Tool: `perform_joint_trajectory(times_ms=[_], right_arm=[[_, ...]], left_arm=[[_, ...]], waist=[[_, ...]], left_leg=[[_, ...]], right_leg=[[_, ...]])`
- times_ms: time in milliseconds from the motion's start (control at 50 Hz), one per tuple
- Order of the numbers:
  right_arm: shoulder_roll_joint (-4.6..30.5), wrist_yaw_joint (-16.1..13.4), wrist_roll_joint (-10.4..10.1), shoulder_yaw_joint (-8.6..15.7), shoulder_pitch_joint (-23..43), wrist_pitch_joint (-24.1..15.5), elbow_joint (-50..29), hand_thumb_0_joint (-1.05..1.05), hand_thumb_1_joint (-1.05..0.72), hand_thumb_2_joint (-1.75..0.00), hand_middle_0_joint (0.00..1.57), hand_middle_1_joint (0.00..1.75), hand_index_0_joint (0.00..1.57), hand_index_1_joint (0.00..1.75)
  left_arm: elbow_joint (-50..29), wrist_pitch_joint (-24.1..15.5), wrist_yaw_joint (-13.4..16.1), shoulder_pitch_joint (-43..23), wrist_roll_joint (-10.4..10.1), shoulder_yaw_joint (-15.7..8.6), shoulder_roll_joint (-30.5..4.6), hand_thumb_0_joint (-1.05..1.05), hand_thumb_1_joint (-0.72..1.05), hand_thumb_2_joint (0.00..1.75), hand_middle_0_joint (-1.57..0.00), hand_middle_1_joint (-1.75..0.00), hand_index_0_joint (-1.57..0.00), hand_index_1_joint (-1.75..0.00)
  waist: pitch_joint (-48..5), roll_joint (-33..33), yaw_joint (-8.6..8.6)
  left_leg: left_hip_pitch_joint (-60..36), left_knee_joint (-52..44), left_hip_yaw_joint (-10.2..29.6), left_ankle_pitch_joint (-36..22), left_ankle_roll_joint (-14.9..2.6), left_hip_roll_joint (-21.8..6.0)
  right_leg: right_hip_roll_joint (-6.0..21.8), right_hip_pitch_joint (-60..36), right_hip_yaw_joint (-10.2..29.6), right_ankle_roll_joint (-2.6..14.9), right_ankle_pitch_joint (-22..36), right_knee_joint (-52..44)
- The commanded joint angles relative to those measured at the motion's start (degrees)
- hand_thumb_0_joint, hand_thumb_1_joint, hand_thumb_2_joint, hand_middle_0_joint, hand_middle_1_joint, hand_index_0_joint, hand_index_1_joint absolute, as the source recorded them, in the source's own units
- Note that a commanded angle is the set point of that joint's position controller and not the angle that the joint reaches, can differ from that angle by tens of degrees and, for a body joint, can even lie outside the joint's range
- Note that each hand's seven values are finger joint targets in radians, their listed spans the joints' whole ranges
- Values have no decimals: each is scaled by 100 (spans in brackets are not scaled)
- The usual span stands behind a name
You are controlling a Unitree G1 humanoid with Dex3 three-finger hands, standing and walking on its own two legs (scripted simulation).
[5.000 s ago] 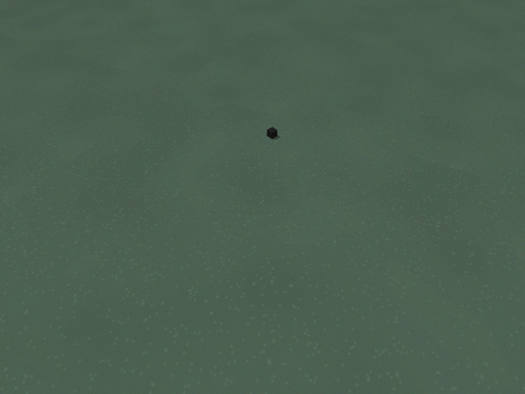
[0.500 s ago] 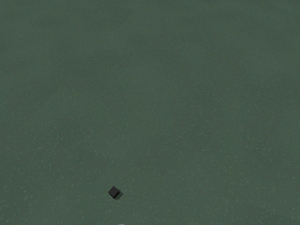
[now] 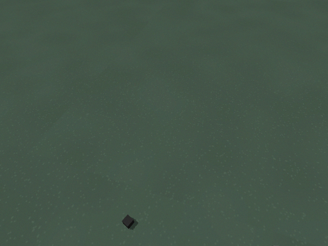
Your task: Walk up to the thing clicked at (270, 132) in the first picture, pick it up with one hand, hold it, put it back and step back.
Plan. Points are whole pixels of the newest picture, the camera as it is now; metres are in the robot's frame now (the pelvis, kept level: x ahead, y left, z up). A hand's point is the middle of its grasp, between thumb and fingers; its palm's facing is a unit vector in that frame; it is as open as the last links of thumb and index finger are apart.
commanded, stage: walk up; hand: left
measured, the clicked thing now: (128, 221) +0.41 +0.24 -0.75
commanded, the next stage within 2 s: stand in 0.70 s
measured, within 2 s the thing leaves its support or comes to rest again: neither
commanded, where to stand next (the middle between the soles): +0.08 +0.01 m, yaw +1 degrees
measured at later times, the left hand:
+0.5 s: hand out of the picture +0.10 +0.26 -0.15, palm faces -0.03 -0.94 -0.34, open 7.4 cm
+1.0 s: hand out of the picture +0.10 +0.25 -0.15, palm faces -0.02 -0.94 -0.34, open 7.4 cm
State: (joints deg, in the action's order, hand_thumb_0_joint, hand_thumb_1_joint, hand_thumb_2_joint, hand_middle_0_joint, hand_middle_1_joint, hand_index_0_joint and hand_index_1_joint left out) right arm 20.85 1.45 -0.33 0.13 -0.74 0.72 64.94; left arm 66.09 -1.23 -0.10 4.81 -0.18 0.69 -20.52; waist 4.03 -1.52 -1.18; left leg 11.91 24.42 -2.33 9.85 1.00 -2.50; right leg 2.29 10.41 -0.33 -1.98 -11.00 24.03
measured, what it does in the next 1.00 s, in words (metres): stands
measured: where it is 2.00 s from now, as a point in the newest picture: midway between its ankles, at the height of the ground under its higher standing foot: outside the picture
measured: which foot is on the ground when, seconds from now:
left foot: down 0.00-1.00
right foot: down 0.00-1.00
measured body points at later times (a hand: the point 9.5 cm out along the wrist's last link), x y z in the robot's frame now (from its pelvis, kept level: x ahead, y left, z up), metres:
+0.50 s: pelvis +0.01 +0.00 +0.00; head +0.02 +0.00 +0.45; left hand +0.10 +0.30 -0.13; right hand +0.08 -0.30 -0.13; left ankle +0.04 +0.13 -0.74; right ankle +0.02 -0.14 -0.74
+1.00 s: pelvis +0.02 +0.00 +0.01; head +0.03 +0.00 +0.46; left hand +0.10 +0.30 -0.13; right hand +0.11 -0.30 -0.13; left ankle +0.04 +0.13 -0.74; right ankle +0.02 -0.14 -0.74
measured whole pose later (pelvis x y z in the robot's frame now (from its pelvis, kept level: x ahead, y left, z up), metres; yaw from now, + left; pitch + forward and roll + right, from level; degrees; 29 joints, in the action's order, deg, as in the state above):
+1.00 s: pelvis +0.02 +0.00 +0.01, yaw +0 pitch -2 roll +0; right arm 19.9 1.0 0.8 0.6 -4.3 -0.1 65.8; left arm 65.2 -0.4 -0.5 6.1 0.5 0.0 -19.8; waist 2.5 -0.2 0.1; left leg 8.4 19.4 -2.6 9.0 1.2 -2.2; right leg 2.5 7.2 -0.3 -2.1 -10.4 19.6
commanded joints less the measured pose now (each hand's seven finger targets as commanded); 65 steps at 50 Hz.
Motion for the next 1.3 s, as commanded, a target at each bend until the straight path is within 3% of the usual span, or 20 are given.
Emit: perform_joint_trajectory(times_ms=[0, 60, 220, 460, 620, 780, 880, 960, 1120, 1220, 1280], right_arm=[[1151, -68, 9, 225, 215, -137, -145, 0, -90, -90, 20, 30, 20, 30], [1175, -69, 32, 230, 235, -157, -131, 0, -90, -90, 20, 30, 20, 30], [1208, -93, 48, 260, 139, -195, -140, 0, -90, -90, 20, 30, 20, 30], [1199, -102, 48, 290, 15, -173, -162, 0, -90, -90, 20, 30, 20, 30], [1158, -105, 45, 295, -23, -165, -169, 0, -90, -90, 20, 30, 20, 30], [1171, -119, 105, 293, -20, -194, -213, 0, -90, -90, 20, 30, 20, 30], [1160, -127, 102, 295, -40, -233, -237, 0, -90, -90, 20, 30, 20, 30], [1174, -137, 91, 290, -40, -237, -242, 0, -90, -90, 20, 30, 20, 30], [1157, -139, 87, 271, -95, -214, -247, 0, -90, -90, 20, 30, 20, 30], [1155, -142, 98, 264, -125, -230, -252, 0, -90, -90, 20, 30, 20, 30], [1143, -151, 91, 253, -103, -219, -248, 0, -90, -90, 20, 30, 20, 30]], left_arm=[[-269, -97, 54, -385, 24, -268, -1270, 0, 90, 90, -20, -30, -20, -30], [-259, -80, 43, -378, 48, -295, -1270, 0, 90, 90, -20, -30, -20, -30], [-280, -45, 37, -391, 55, -316, -1210, 0, 90, 90, -20, -30, -20, -30], [-275, -28, 34, -379, 61, -324, -1161, 0, 90, 90, -20, -30, -20, -30], [-284, -41, 42, -358, 73, -336, -1148, 0, 90, 90, -20, -30, -20, -30], [-357, -31, 15, -202, 81, -303, -1135, 0, 90, 90, -20, -30, -20, -30], [-426, -55, 24, -156, 84, -313, -1190, 0, 90, 90, -20, -30, -20, -30], [-444, -49, 27, -103, 75, -305, -1156, 0, 90, 90, -20, -30, -20, -30], [-482, -40, 40, -170, 85, -315, -1203, 0, 90, 90, -20, -30, -20, -30], [-516, -45, 36, -142, 68, -303, -1200, 0, 90, 90, -20, -30, -20, -30], [-517, -38, 36, -164, 65, -301, -1217, 0, 90, 90, -20, -30, -20, -30]], waist=[[-529, 311, 111], [-574, 237, 89], [-709, 68, 99], [-571, 85, 148], [-680, 154, 170], [-497, 56, 199], [-675, 157, 180], [-698, 94, 148], [-522, 240, 177], [-649, 143, 176], [-605, 188, 157]], left_leg=[[-466, -655, 549, 113, -182, -490], [-356, -770, 574, 216, -180, -514], [-367, -829, 581, -198, -184, -572], [-359, -872, 605, 71, -188, -549], [-555, -760, 517, -322, -184, -532], [-488, -912, 557, 124, -124, -539], [-709, -802, 511, -582, -128, -580], [-715, -770, 492, -776, -125, -582], [-637, -840, 505, -457, -102, -553], [-727, -789, 477, -854, -89, -586], [-714, -796, 481, -797, -85, -587]], right_leg=[[592, 138, 567, 271, 27, -849], [556, -34, 500, 263, 96, -849], [519, -311, 375, 237, 510, -734], [482, -168, 390, 235, 324, -757], [522, -175, 395, 223, 569, -768], [523, -35, 444, 206, 100, -878], [555, -180, 439, 215, 525, -812], [555, -275, 402, 212, 714, -789], [551, -225, 406, 200, 467, -903], [566, -343, 398, 231, 804, -832], [576, -343, 404, 230, 783, -842]])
